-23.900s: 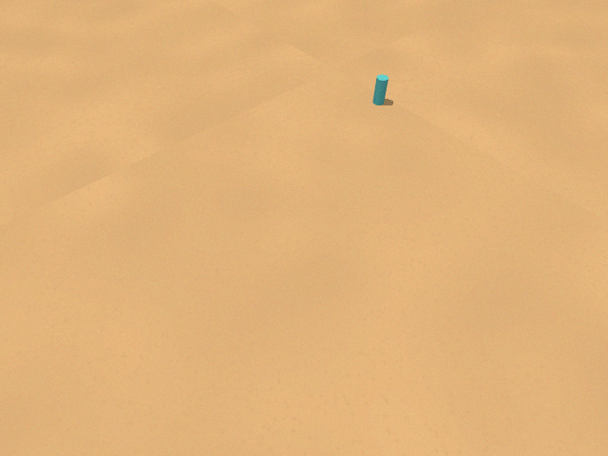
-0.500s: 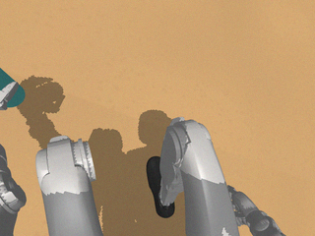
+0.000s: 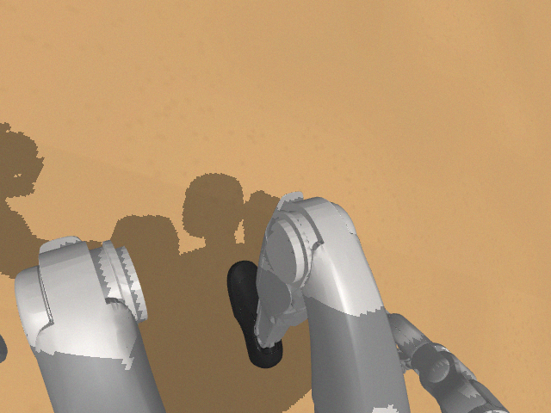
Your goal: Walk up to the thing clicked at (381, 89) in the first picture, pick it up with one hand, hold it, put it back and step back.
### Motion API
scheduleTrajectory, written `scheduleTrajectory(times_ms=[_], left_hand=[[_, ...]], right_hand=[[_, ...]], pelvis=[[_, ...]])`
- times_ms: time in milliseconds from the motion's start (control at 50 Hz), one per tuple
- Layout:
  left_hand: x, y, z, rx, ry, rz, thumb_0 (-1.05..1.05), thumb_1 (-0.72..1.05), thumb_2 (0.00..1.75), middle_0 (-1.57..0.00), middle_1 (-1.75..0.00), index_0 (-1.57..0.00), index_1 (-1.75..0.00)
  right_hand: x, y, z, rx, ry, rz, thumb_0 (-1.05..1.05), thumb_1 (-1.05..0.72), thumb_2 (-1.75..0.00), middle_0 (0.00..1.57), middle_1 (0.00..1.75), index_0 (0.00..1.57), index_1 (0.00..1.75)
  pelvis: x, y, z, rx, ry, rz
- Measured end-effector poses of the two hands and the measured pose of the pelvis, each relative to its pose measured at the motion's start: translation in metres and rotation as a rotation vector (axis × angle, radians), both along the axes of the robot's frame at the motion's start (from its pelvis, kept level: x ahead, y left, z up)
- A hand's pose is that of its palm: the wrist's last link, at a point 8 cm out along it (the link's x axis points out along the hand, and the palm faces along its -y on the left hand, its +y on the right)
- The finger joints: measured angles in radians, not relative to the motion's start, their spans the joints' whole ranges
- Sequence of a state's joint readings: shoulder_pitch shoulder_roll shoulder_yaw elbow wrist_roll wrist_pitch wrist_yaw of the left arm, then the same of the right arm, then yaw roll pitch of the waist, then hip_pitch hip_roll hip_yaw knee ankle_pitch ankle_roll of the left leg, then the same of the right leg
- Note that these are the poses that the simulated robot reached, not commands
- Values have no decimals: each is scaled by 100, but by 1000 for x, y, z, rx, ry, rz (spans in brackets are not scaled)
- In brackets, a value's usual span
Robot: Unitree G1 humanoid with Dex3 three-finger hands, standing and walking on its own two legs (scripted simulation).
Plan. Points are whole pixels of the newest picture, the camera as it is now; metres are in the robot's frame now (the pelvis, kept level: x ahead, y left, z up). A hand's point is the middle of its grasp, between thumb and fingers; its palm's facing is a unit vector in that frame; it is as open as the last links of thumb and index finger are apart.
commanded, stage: lower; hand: left
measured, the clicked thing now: out of the picture +0.44 +0.31 -0.17
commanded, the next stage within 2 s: loosen in 0.76 s
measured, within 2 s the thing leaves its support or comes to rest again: rests again in 0.78 s
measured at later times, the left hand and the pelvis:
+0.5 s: hand out of the picture +0.45 +0.32 -0.18, palm faces +0.43 -0.90 -0.03, open 9.5 cm; pelvis +0.00 +0.01 +0.00, yaw -2 degrees
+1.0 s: hand out of the picture +0.45 +0.31 -0.19, palm faces +0.45 -0.89 -0.02, open 9.4 cm; pelvis -0.01 +0.01 -0.01, yaw -3 degrees
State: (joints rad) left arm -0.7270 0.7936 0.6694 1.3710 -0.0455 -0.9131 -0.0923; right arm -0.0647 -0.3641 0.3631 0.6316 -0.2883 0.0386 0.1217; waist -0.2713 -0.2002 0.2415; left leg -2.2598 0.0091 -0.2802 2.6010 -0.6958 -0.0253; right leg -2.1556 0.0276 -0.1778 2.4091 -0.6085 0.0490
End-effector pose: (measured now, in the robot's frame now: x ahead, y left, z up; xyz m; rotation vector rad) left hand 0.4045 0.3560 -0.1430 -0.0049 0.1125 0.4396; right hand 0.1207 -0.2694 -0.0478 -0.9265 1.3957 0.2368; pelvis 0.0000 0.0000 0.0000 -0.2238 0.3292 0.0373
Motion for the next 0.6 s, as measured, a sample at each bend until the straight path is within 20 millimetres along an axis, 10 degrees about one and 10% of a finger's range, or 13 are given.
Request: scheduleTrajectory(times_ms=[600], left_hand=[[-1,1,-33,9,7,23,-4,-38,108,-73,-111,-78,-114]], right_hand=[[9,11,15,-76,28,130,0,-92,-91,20,30,21,30]], pelvis=[[-4,8,-5,-57,-69,-29]])
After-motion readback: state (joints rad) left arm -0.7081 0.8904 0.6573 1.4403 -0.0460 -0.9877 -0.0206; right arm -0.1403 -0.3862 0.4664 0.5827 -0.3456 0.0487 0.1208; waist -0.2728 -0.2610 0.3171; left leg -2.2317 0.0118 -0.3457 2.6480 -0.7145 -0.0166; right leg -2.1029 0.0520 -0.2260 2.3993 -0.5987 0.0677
